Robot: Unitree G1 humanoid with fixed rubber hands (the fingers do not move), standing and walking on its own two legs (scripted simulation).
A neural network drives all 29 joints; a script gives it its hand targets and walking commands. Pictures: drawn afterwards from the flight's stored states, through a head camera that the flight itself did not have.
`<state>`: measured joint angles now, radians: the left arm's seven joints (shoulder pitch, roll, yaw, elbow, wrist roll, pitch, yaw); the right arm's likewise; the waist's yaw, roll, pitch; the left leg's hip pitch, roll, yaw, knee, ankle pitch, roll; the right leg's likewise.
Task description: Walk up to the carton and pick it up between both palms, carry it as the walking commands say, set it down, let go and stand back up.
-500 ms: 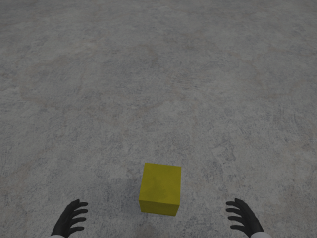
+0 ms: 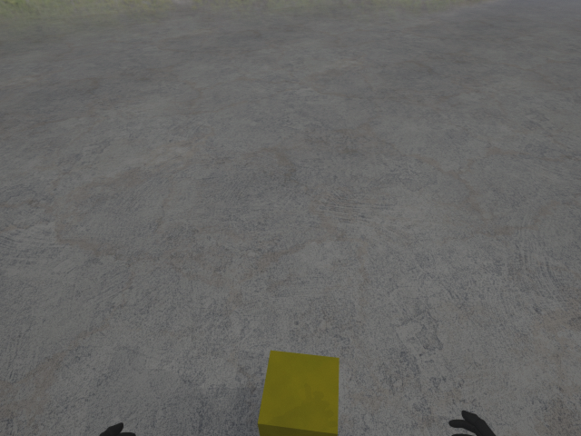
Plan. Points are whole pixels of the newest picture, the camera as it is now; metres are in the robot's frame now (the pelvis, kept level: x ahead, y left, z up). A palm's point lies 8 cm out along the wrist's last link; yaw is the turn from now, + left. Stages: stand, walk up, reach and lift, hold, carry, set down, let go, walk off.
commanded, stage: stand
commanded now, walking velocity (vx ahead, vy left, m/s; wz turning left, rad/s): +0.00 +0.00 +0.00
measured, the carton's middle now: (300, 406) +0.43 -0.02 -0.64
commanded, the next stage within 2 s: none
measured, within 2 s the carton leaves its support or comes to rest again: neither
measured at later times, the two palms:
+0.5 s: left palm out of the picture +0.06 +0.28 -0.09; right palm out of the picture +0.07 -0.29 -0.11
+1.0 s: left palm out of the picture +0.00 +0.30 -0.10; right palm out of the picture +0.02 -0.30 -0.11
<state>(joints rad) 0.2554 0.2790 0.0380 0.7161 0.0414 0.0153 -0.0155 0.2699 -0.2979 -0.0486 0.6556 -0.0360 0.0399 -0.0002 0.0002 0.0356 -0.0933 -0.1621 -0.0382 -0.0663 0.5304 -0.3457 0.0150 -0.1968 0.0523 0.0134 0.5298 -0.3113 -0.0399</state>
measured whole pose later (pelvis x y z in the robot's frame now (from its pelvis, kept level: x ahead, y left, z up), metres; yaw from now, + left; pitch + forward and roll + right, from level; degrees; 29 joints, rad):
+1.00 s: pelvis -0.04 +0.00 +0.01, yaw +0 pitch -3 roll +0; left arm 0.21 0.35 0.01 1.10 0.01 -0.03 -0.01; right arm 0.24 -0.36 0.01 1.06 -0.02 -0.03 -0.01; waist 0.01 0.02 -0.06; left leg -0.13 -0.03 -0.07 0.41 -0.22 0.00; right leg -0.16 0.05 0.01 0.41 -0.19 -0.04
